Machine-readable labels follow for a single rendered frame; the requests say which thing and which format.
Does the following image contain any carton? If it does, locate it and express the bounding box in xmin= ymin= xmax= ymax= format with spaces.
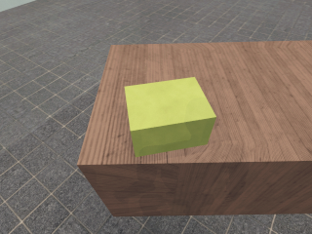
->
xmin=124 ymin=77 xmax=216 ymax=157

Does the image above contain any pedestal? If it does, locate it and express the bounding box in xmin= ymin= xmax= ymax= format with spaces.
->
xmin=77 ymin=40 xmax=312 ymax=217

